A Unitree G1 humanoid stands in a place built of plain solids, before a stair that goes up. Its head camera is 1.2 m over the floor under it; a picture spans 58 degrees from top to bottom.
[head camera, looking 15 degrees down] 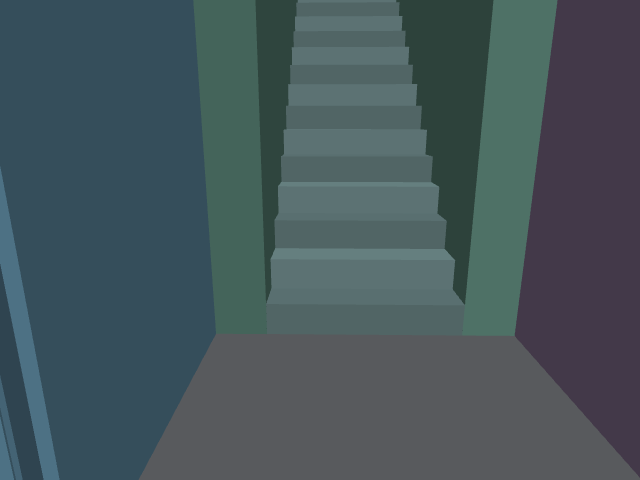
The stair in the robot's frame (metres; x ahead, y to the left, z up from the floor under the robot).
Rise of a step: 0.19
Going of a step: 0.25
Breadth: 1.17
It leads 1 degrees to the right of straight ahead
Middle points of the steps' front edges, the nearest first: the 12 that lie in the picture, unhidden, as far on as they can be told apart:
2.32 -0.26 0.19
2.57 -0.26 0.39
2.82 -0.27 0.58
3.07 -0.27 0.77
3.33 -0.28 0.96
3.58 -0.28 1.16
3.83 -0.28 1.35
4.08 -0.29 1.54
4.33 -0.29 1.74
4.58 -0.30 1.93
4.84 -0.30 2.12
5.09 -0.30 2.31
